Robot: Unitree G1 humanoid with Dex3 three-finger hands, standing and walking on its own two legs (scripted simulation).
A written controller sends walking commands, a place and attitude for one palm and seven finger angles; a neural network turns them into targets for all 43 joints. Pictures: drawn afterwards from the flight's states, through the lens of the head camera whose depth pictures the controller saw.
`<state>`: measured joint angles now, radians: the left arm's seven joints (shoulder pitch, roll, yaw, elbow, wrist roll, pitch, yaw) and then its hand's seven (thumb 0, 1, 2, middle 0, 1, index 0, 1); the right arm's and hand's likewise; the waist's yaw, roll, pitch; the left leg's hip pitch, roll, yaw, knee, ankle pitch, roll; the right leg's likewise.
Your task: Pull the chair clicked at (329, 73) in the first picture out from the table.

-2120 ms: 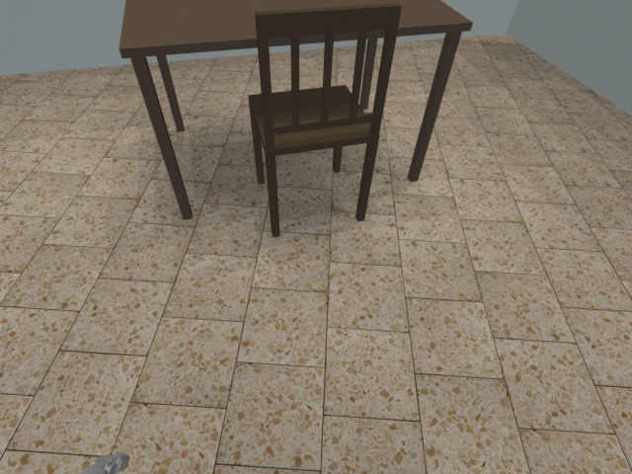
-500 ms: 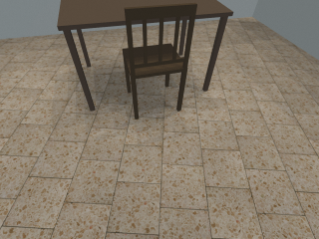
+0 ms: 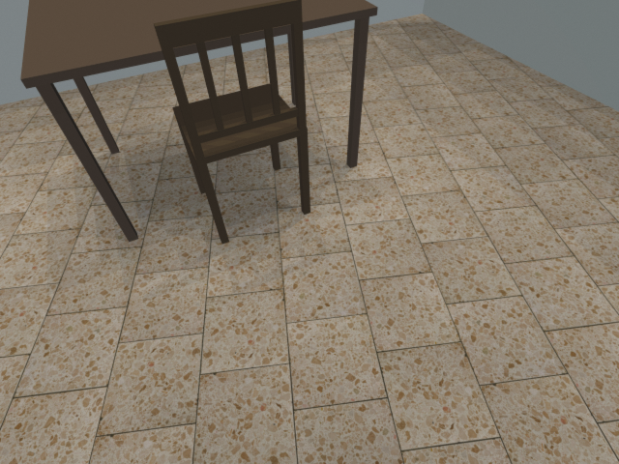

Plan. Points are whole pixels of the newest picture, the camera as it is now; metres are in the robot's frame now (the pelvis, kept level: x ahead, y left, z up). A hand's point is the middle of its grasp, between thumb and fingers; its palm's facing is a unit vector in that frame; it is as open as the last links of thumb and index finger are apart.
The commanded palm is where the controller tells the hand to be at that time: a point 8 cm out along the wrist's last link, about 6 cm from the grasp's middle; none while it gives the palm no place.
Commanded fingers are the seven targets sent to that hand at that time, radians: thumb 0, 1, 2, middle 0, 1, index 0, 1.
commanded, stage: walk to a spot facing it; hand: left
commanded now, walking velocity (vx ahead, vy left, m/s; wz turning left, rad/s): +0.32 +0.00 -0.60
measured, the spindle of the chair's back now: (242, 81) +1.18 +0.32 -0.08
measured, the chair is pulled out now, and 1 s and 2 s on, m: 0.00 0.00 0.00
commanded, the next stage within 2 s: none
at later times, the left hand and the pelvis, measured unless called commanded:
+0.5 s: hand out of the picture +0.14 +0.20 -0.17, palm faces -0.09 -0.98 -0.18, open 7.4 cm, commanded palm none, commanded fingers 0.00 0.90 0.90 -0.20 -0.30 -0.20 -0.30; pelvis +0.18 +0.02 +0.00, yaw -13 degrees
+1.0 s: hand (271, 252) +0.55 +0.14 -0.16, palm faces -0.50 -0.86 -0.13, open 7.4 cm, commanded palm none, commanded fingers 0.00 0.90 0.90 -0.20 -0.30 -0.20 -0.30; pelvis +0.38 +0.03 +0.01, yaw -30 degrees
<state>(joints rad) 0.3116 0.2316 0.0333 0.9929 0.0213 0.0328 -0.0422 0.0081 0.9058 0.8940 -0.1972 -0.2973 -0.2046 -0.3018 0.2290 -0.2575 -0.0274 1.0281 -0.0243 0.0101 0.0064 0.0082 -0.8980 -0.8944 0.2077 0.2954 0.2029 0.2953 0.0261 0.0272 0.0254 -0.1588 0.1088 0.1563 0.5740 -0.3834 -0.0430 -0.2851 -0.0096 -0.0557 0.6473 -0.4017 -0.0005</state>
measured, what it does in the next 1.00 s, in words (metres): walks ahead, turning right: left foot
